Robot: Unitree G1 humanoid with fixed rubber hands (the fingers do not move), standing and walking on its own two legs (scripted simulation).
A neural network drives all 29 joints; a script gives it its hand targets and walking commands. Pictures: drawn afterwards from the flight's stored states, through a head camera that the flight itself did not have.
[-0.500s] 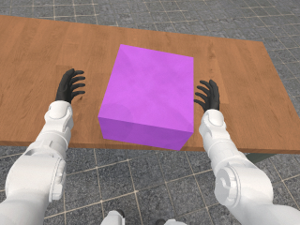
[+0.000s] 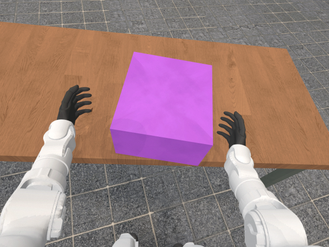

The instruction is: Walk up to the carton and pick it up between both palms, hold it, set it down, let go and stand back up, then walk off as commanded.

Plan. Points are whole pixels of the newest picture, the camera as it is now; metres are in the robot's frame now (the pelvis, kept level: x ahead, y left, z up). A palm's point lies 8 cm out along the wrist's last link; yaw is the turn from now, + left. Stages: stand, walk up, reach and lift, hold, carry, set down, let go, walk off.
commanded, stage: set down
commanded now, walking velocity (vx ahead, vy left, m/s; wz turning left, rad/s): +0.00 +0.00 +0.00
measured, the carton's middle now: (165, 107) +0.50 -0.02 -0.04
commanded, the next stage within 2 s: none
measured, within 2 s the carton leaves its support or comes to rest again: neither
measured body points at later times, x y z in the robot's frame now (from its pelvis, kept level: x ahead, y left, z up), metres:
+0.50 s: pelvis -0.01 -0.01 +0.01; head +0.03 +0.04 +0.45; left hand +0.37 +0.24 +0.01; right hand +0.33 -0.21 +0.03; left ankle +0.06 +0.09 -0.71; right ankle +0.00 -0.15 -0.71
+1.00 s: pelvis -0.01 -0.01 +0.01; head +0.02 +0.03 +0.46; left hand +0.32 +0.23 -0.01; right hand +0.27 -0.21 +0.00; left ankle +0.06 +0.09 -0.71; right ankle +0.00 -0.15 -0.71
